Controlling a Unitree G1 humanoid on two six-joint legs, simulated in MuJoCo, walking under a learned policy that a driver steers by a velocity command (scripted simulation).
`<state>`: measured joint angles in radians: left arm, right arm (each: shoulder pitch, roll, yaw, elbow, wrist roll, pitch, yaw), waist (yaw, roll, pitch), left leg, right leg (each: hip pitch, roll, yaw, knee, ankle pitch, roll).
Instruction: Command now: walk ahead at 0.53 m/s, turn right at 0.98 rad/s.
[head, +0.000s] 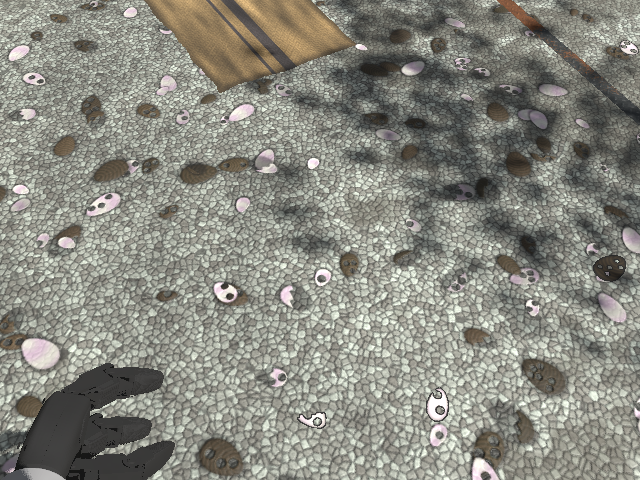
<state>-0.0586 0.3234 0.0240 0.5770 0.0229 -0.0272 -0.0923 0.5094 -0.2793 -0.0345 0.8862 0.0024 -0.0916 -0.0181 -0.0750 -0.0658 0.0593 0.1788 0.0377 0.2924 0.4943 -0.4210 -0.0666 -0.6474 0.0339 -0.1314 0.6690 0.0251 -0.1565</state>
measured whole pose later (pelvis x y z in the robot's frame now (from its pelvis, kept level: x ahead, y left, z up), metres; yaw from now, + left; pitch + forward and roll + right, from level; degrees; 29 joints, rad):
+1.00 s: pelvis +0.34 +0.05 +0.03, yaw +18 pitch +2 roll -1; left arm 0.11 0.30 0.08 0.77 0.00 -0.03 0.01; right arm 0.16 -0.33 -0.09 0.53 0.01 0.07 -0.04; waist 0.00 0.03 0.03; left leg -0.35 -0.20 -0.35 0.53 -0.18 0.02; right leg -0.34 0.07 0.14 0.51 -0.20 0.04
